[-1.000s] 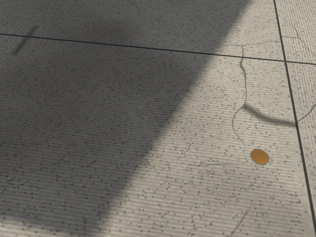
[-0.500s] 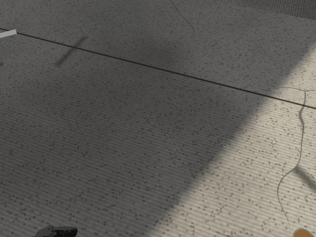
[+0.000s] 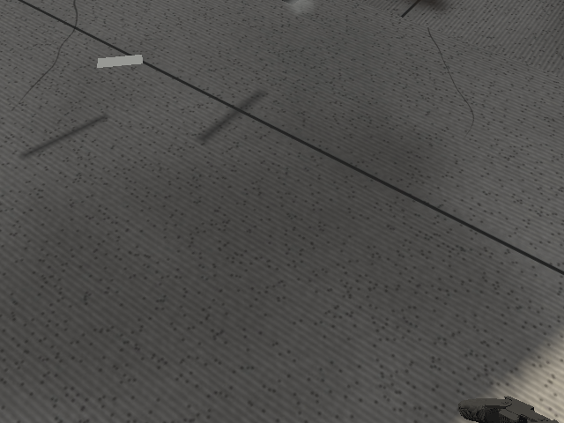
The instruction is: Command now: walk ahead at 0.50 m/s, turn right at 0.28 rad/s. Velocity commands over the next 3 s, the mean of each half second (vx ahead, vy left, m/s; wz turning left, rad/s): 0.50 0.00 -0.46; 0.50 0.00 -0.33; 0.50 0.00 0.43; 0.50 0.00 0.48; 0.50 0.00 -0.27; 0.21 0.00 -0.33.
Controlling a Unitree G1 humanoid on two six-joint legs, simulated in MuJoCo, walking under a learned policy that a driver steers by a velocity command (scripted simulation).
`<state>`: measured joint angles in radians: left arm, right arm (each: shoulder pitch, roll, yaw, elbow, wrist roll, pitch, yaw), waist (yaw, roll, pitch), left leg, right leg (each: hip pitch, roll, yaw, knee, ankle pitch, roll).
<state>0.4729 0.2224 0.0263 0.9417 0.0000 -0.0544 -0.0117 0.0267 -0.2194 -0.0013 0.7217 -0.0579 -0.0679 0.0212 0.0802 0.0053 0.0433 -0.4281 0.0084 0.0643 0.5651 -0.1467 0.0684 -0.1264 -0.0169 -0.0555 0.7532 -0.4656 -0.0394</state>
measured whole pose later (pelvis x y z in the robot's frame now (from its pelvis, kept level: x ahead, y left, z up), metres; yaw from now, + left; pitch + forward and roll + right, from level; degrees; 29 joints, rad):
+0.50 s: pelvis +0.24 -0.05 -0.01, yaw -17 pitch +1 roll +1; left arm 0.05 0.24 0.05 0.75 0.05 -0.02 -0.06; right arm 0.40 -0.23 -0.04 0.95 -0.02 -0.06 -0.02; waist -0.04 0.00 0.06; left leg 0.04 0.10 0.32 0.59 -0.48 -0.02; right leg -0.47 0.03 -0.12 0.61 -0.16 -0.15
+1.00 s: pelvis +0.50 -0.14 +0.00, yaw -25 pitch +1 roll -1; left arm 0.42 0.26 0.05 0.90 0.03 -0.07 0.01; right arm 0.08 -0.24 -0.02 0.76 -0.02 -0.03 0.04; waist 0.06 0.02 0.04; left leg -0.55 0.03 0.06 0.58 -0.08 0.06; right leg 0.14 0.12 0.07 0.20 -0.35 -0.10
